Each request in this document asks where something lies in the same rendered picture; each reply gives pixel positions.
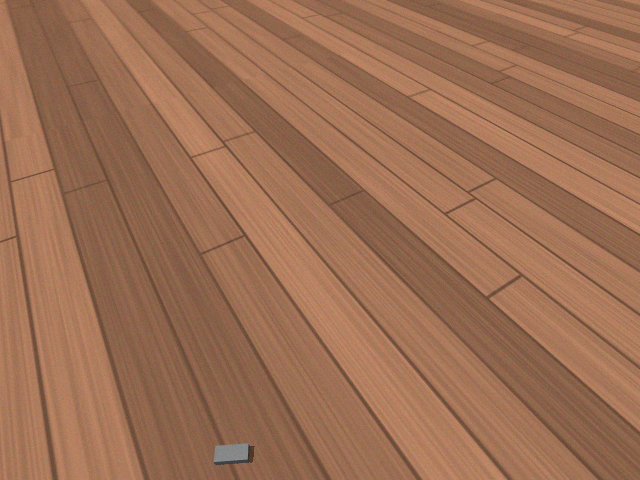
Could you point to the small box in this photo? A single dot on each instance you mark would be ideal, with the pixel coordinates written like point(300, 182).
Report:
point(231, 454)

